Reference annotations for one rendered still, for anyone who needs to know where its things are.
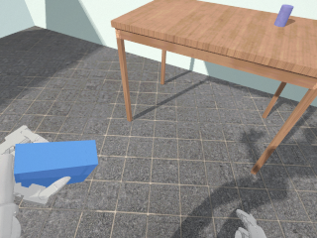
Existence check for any table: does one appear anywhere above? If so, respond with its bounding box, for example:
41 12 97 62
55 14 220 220
110 0 317 175

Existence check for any robot right hand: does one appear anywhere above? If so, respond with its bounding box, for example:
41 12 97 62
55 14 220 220
235 209 266 238

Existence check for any sponge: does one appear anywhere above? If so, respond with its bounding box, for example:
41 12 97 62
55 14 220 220
14 140 98 188

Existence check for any robot left hand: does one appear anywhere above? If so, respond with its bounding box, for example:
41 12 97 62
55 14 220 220
0 125 71 206

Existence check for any robot left forearm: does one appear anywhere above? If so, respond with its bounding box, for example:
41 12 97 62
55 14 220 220
0 203 22 238

